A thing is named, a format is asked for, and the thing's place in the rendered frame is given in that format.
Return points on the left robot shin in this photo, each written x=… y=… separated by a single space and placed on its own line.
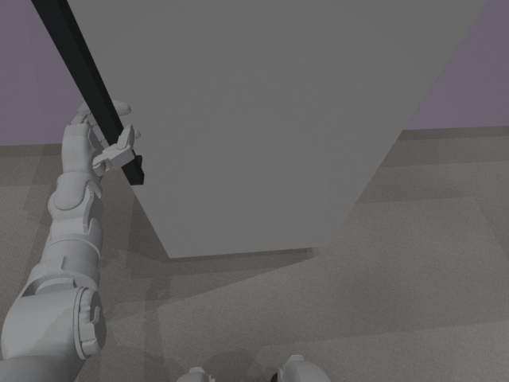
x=196 y=369

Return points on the robot left hand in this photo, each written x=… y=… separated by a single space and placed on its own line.
x=81 y=144

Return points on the fridge door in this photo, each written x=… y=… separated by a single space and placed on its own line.
x=263 y=121

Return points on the right robot thigh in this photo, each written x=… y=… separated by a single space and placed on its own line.
x=301 y=371

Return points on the left robot upper arm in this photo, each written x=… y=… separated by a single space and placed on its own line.
x=49 y=336

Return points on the handle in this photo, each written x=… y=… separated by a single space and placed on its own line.
x=60 y=22

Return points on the robot left forearm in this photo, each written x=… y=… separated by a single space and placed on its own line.
x=72 y=251

